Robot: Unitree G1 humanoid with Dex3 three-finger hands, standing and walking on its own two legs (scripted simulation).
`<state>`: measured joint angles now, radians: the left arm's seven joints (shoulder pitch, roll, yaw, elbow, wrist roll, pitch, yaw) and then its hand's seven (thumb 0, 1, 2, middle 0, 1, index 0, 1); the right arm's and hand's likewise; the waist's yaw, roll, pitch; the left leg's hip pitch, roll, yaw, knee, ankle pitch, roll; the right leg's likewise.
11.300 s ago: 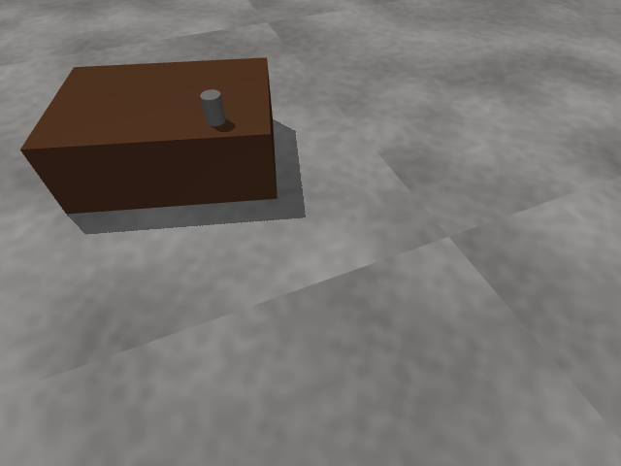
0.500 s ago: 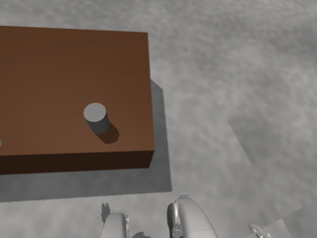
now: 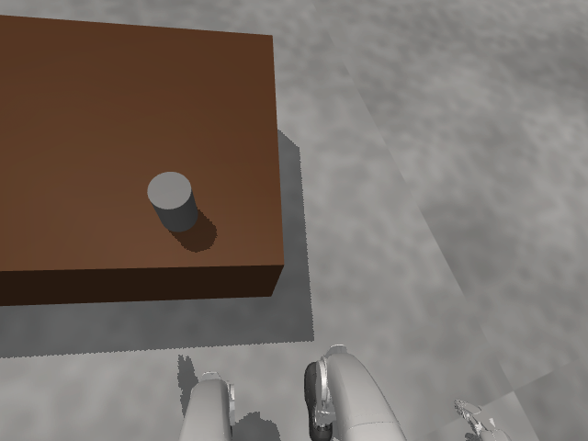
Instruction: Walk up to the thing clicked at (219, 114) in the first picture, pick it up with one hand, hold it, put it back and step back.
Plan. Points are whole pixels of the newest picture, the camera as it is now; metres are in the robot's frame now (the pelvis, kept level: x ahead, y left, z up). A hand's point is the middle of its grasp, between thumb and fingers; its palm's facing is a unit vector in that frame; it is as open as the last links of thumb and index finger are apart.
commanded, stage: go down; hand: left
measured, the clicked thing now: (174, 203) +0.54 +0.17 -0.26
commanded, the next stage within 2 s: none
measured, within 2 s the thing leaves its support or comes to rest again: neither
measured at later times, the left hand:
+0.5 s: hand out of the picture +0.45 +0.37 +0.03, palm faces +0.14 -0.99 -0.06, open 17.0 cm
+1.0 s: hand out of the picture +0.46 +0.38 +0.04, palm faces +0.14 -0.99 -0.05, open 17.0 cm
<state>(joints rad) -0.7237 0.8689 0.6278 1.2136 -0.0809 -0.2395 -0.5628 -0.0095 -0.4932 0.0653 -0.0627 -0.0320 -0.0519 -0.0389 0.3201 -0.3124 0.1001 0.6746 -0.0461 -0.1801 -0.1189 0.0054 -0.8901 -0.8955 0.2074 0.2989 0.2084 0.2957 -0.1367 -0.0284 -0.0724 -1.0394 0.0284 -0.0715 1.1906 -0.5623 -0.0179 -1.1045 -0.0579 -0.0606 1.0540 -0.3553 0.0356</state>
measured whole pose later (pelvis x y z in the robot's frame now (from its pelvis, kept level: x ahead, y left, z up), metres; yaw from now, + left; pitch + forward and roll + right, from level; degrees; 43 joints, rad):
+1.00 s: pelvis -0.01 +0.01 -0.02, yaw +0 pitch +27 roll -5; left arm -0.85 0.99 0.68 1.25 -0.09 -0.25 -0.62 -0.01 -0.42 0.11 -0.05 -0.05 -0.03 -0.06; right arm 0.33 -0.31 0.14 0.66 -0.05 -0.16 -0.11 0.00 -0.89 -0.90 0.21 0.30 0.21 0.30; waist -0.18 -0.02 -0.07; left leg -1.17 0.03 -0.09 1.30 -0.59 -0.01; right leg -1.22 -0.06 -0.07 1.13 -0.37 0.04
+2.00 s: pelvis -0.01 +0.01 -0.03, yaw +0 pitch +28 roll -5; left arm -0.85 0.96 0.71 1.20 -0.16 -0.29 -0.65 -0.01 -0.45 0.08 -0.04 -0.05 -0.04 -0.05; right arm 0.31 -0.31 0.15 0.66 -0.04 -0.16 -0.11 0.00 -0.90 -0.90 0.21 0.30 0.21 0.30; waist -0.18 -0.02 -0.08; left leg -1.22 0.02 -0.10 1.33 -0.61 -0.01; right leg -1.26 -0.06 -0.07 1.17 -0.38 0.04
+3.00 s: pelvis -0.01 +0.00 -0.04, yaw -1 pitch +29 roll -5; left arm -0.91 0.99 0.72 1.22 -0.15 -0.29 -0.63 -0.01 -0.51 0.08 -0.04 -0.06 -0.04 -0.06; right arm 0.30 -0.31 0.16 0.65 -0.04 -0.15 -0.11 0.00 -0.89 -0.90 0.21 0.30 0.21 0.30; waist -0.20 -0.03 -0.07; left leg -1.26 0.02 -0.10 1.36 -0.61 -0.02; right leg -1.31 -0.06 -0.07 1.19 -0.38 0.04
